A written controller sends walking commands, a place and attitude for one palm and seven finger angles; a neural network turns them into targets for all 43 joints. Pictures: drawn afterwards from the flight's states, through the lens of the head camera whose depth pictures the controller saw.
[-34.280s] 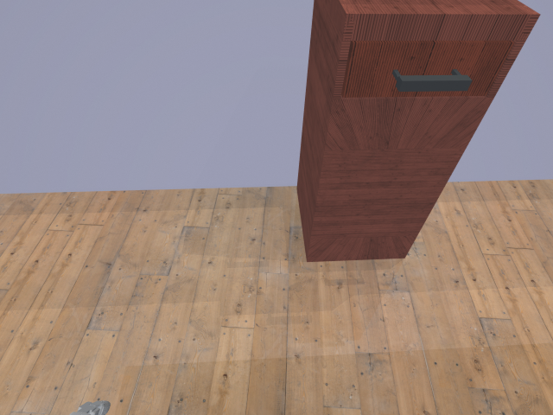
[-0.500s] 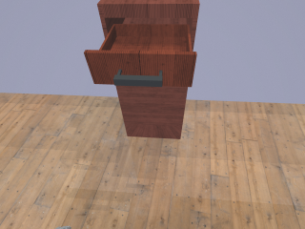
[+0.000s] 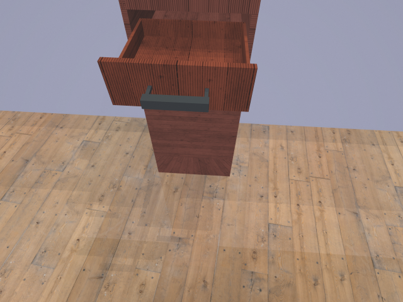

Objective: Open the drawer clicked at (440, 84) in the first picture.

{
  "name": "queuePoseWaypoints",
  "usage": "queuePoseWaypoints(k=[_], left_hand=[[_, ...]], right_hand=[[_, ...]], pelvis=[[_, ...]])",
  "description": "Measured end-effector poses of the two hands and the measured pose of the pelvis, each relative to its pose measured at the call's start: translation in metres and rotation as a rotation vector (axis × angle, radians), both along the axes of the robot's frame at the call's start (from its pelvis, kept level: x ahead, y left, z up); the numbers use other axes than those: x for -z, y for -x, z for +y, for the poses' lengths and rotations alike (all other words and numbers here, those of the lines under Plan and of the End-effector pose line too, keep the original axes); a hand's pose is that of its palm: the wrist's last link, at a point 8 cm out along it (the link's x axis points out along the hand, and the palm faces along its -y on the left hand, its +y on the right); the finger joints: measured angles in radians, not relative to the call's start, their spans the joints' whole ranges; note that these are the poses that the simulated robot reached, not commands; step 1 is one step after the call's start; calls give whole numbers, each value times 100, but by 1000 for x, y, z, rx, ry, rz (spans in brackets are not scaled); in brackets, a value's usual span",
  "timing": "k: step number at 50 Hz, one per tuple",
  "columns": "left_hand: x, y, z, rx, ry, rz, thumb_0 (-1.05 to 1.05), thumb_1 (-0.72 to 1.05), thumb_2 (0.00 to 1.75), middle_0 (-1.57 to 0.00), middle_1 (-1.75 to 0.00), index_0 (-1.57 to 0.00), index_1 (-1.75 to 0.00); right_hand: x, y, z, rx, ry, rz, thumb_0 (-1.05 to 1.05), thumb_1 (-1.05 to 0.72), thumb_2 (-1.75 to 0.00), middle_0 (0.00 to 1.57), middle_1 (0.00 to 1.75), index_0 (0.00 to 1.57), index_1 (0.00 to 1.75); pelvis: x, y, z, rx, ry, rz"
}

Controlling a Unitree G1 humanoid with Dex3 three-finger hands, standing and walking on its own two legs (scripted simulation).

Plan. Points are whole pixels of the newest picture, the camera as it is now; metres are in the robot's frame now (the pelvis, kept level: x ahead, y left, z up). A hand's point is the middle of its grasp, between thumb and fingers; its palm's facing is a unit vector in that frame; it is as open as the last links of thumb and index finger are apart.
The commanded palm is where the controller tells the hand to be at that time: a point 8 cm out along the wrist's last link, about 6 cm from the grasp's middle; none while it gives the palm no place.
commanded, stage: look to check the result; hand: left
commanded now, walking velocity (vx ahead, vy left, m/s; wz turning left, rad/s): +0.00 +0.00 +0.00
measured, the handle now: (176, 96) +0.57 +0.09 +0.08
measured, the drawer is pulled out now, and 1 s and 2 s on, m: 0.30 0.30 0.30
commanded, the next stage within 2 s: stand and wait in 0.24 s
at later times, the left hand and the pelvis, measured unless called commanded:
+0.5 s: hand out of the picture +0.08 +0.25 -0.16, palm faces -0.03 -0.94 -0.33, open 7.4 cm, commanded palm none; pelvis +0.01 +0.01 +0.00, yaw +0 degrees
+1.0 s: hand out of the picture +0.09 +0.25 -0.16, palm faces -0.04 -0.94 -0.34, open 7.4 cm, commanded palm none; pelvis +0.02 +0.01 +0.00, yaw +0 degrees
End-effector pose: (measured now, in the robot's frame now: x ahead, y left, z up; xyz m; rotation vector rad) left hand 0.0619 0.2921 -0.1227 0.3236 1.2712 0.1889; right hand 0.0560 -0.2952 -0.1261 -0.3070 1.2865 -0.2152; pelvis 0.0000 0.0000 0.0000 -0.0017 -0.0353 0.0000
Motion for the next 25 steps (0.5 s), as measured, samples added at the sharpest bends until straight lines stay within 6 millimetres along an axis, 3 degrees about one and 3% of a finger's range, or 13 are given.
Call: queuePoseWaypoints(k=[9,25], left_hand=[[1,3,2,-14,3,12,1,91,90,-20,-30,-20,-30],[0,-17,5,-2,8,-23,1,91,90,-20,-30,-20,-30]], right_hand=[[2,-17,12,-16,-21,-22,0,-90,-90,20,30,20,30],[-1,-33,16,-18,-14,-49,0,-90,-90,20,30,20,30]], pelvis=[[0,-4,3,-2,-1,4],[0,-12,8,-2,-3,9]])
